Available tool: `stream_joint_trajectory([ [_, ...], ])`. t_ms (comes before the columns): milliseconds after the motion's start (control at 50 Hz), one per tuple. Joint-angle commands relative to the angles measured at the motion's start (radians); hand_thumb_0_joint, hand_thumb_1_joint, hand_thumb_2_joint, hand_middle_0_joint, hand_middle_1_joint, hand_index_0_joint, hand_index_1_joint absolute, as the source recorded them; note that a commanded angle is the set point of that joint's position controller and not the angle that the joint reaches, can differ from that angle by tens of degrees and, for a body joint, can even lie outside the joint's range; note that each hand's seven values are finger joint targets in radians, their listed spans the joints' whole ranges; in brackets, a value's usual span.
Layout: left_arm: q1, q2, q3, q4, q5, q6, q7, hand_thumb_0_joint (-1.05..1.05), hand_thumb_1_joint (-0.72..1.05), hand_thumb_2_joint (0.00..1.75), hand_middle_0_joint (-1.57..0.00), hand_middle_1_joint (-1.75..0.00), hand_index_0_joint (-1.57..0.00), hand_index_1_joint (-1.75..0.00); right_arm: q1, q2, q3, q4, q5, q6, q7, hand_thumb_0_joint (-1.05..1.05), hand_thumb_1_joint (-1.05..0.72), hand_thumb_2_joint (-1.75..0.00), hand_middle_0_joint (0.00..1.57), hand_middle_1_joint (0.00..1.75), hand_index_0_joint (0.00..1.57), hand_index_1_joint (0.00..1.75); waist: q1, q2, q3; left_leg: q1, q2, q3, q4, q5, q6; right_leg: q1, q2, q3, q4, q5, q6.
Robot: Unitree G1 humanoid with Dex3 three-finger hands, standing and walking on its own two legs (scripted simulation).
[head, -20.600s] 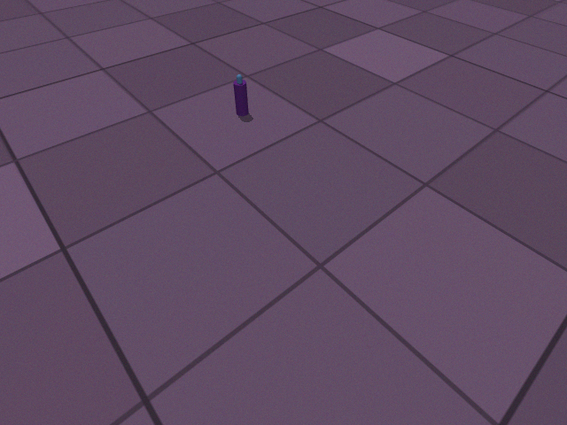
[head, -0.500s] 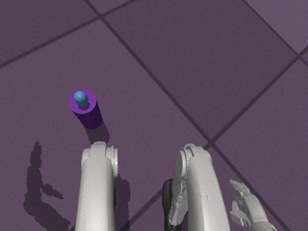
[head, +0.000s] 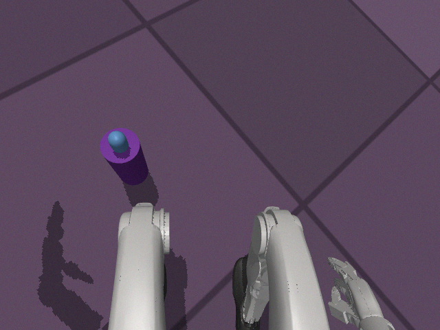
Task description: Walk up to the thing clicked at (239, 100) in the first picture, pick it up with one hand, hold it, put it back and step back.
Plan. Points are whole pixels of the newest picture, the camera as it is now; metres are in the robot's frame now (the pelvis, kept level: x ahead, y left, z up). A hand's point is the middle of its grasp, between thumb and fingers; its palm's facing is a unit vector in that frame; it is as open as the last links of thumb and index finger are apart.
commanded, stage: go down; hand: left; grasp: from the side
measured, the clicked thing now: (126, 157) +0.46 +0.23 -0.25
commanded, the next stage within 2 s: approach in 1.10 s
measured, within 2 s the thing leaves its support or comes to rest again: neither
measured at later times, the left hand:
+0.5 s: hand out of the picture +0.37 +0.41 +0.03, palm faces +0.15 -0.99 -0.05, open 17.6 cm
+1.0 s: hand out of the picture +0.37 +0.40 +0.02, palm faces +0.12 -0.99 -0.07, open 17.5 cm
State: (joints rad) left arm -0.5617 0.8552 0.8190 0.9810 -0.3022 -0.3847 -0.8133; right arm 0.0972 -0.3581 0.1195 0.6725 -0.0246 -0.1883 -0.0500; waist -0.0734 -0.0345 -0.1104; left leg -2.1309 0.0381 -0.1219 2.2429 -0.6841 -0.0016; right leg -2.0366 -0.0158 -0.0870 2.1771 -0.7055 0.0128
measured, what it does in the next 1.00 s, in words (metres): stands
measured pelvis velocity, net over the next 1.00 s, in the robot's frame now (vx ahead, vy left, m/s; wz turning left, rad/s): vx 0.00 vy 0.00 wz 0.00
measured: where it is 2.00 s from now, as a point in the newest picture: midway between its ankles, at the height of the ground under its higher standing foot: (200, 312)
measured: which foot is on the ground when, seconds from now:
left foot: down 0.00-1.00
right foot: down 0.00-1.00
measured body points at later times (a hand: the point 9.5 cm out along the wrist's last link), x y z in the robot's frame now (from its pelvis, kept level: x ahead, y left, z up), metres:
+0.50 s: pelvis +0.00 +0.00 +0.00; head +0.20 +0.08 +0.40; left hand +0.35 +0.47 +0.04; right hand +0.17 -0.27 -0.10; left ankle +0.08 +0.13 -0.35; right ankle +0.09 -0.13 -0.35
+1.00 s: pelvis +0.00 +0.00 +0.00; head +0.20 +0.08 +0.40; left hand +0.36 +0.46 +0.03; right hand +0.17 -0.27 -0.10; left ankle +0.08 +0.13 -0.35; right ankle +0.09 -0.13 -0.35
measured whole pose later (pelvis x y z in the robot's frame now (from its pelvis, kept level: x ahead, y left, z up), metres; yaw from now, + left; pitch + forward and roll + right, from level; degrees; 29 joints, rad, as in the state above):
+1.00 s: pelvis +0.00 +0.00 +0.00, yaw +0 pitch +32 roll -7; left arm -0.55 0.82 0.78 0.94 -0.28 -0.40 -0.80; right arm 0.10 -0.36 0.11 0.68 -0.03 -0.18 -0.05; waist -0.07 -0.03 -0.11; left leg -2.13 0.04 -0.12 2.24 -0.68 0.00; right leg -2.03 -0.02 -0.08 2.18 -0.70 0.02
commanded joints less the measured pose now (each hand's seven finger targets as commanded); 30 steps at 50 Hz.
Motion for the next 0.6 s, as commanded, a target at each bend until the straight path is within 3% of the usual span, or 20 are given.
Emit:
stream_joint_trajectory([
  [0, -0.184, 0.406, 0.069, -0.192, -0.039, -0.061, 0.013, 0.0, -0.6, 0.05, -0.06, -0.11, -0.07, -0.09, 0.118, -0.231, -0.095, -0.057, 0.008, -0.027, -0.023, 0.0, -0.9, -0.89, 0.2, 0.3, 0.2, 0.3, 0.038, 0.252, -0.597, 0.49, -0.013, 0.046, -0.304, 0.111, 0.029, 0.25, 0.04, -0.008, -0.234, 0.115, -0.052],
  [20, -0.17, 0.409, 0.071, -0.197, -0.039, -0.063, 0.012, 0.0, -0.61, 0.04, -0.06, -0.11, -0.07, -0.09, 0.111, -0.229, -0.092, -0.055, 0.007, -0.025, -0.023, 0.0, -0.9, -0.89, 0.2, 0.3, 0.2, 0.3, 0.051, 0.27, -0.608, 0.505, -0.012, 0.046, -0.304, 0.136, 0.026, 0.255, 0.039, -0.008, -0.223, 0.132, -0.054],
  [40, -0.168, 0.391, 0.055, -0.18, -0.033, -0.061, 0.009, 0.0, -0.61, 0.04, -0.06, -0.1, -0.08, -0.09, 0.112, -0.229, -0.096, -0.053, 0.005, -0.025, -0.024, 0.0, -0.9, -0.89, 0.2, 0.3, 0.2, 0.3, 0.036, 0.262, -0.604, 0.507, -0.013, 0.045, -0.3, 0.138, 0.027, 0.243, 0.04, -0.01, -0.229, 0.132, -0.053],
  [120, -0.166, 0.429, 0.077, -0.226, -0.025, -0.063, 0.018, 0.0, -0.61, 0.05, -0.06, -0.11, -0.07, -0.09, 0.12, -0.234, -0.098, -0.052, 0.007, -0.021, -0.023, 0.0, -0.9, -0.89, 0.2, 0.3, 0.2, 0.3, 0.057, 0.294, -0.644, 0.559, -0.011, 0.036, -0.316, 0.181, 0.022, 0.248, 0.037, -0.013, -0.217, 0.157, -0.057],
  [140, -0.147, 0.408, 0.074, -0.21, -0.032, -0.06, 0.014, 0.0, -0.59, 0.06, -0.05, -0.11, -0.07, -0.1, 0.112, -0.237, -0.098, -0.052, 0.009, -0.021, -0.022, 0.0, -0.9, -0.89, 0.2, 0.3, 0.2, 0.3, 0.053, 0.295, -0.633, 0.582, -0.009, 0.031, -0.311, 0.201, 0.021, 0.218, 0.037, -0.016, -0.213, 0.166, -0.058],
  [220, -0.151, 0.389, 0.075, -0.19, -0.043, -0.063, 0.008, 0.0, -0.61, 0.06, -0.05, -0.11, -0.07, -0.1, 0.117, -0.229, -0.095, -0.049, 0.009, -0.021, -0.02, 0.0, -0.9, -0.89, 0.2, 0.3, 0.2, 0.3, 0.035, 0.257, -0.605, 0.529, -0.012, 0.033, -0.3, 0.199, 0.026, 0.247, 0.037, -0.017, -0.22, 0.17, -0.054],
  [240, -0.14, 0.399, 0.076, -0.175, -0.039, -0.064, 0.007, 0.0, -0.61, 0.06, -0.05, -0.11, -0.07, -0.09, 0.112, -0.232, -0.094, -0.05, 0.01, -0.02, -0.02, 0.0, -0.9, -0.89, 0.2, 0.3, 0.2, 0.3, 0.042, 0.257, -0.591, 0.521, -0.012, 0.034, -0.303, 0.19, 0.026, 0.233, 0.037, -0.015, -0.214, 0.161, -0.056],
  [300, -0.165, 0.376, 0.048, -0.158, -0.036, -0.069, -0.004, 0.0, -0.61, 0.05, -0.06, -0.12, -0.08, -0.1, 0.102, -0.234, -0.095, -0.051, 0.007, -0.022, -0.022, 0.0, -0.9, -0.89, 0.2, 0.3, 0.2, 0.3, 0.027, 0.263, -0.57, 0.513, -0.01, 0.035, -0.3, 0.146, 0.028, 0.213, 0.039, -0.014, -0.218, 0.135, -0.056],
  [360, -0.168, 0.42, 0.077, -0.177, -0.036, -0.075, 0.001, 0.0, -0.61, 0.05, -0.06, -0.12, -0.08, -0.1, 0.103, -0.236, -0.095, -0.058, 0.007, -0.024, -0.019, 0.0, -0.9, -0.89, 0.2, 0.3, 0.2, 0.3, 0.049, 0.265, -0.603, 0.515, -0.01, 0.038, -0.301, 0.132, 0.027, 0.234, 0.04, -0.012, -0.219, 0.126, -0.055],
  [420, -0.155, 0.402, 0.07, -0.214, -0.049, -0.071, -0.005, 0.0, -0.61, 0.05, -0.06, -0.12, -0.08, -0.1, 0.103, -0.235, -0.098, -0.064, 0.01, -0.023, -0.019, 0.0, -0.9, -0.89, 0.2, 0.3, 0.2, 0.3, 0.057, 0.27, -0.645, 0.536, -0.012, 0.044, -0.308, 0.153, 0.025, 0.256, 0.039, -0.01, -0.223, 0.141, -0.055],
  [440, -0.176, 0.397, 0.056, -0.235, -0.044, -0.068, -0.007, 0.0, -0.61, 0.05, -0.06, -0.12, -0.08, -0.1, 0.109, -0.232, -0.102, -0.062, 0.01, -0.025, -0.019, 0.0, -0.9, -0.89, 0.2, 0.3, 0.2, 0.3, 0.047, 0.278, -0.664, 0.551, -0.013, 0.046, -0.308, 0.162, 0.026, 0.264, 0.039, -0.007, -0.232, 0.147, -0.054],
  [500, -0.171, 0.366, 0.036, -0.197, -0.031, -0.055, 0.004, 0.0, -0.61, 0.05, -0.05, -0.12, -0.07, -0.1, 0.113, -0.235, -0.107, -0.052, 0.012, -0.026, -0.022, 0.0, -0.9, -0.89, 0.2, 0.3, 0.2, 0.3, 0.032, 0.29, -0.596, 0.553, -0.01, 0.029, -0.325, 0.127, 0.022, 0.193, 0.037, -0.014, -0.223, 0.122, -0.059],
  [580, -0.187, 0.396, 0.046, -0.203, -0.019, -0.069, 0.021, 0.0, -0.61, 0.06, -0.06, -0.13, -0.08, -0.1, 0.11, -0.225, -0.099, -0.05, 0.007, -0.022, -0.022, 0.0, -0.9, -0.89, 0.2, 0.3, 0.2, 0.3, 0.035, 0.251, -0.582, 0.492, -0.013, 0.041, -0.305, 0.108, 0.029, 0.232, 0.039, -0.009, -0.234, 0.116, -0.054],
])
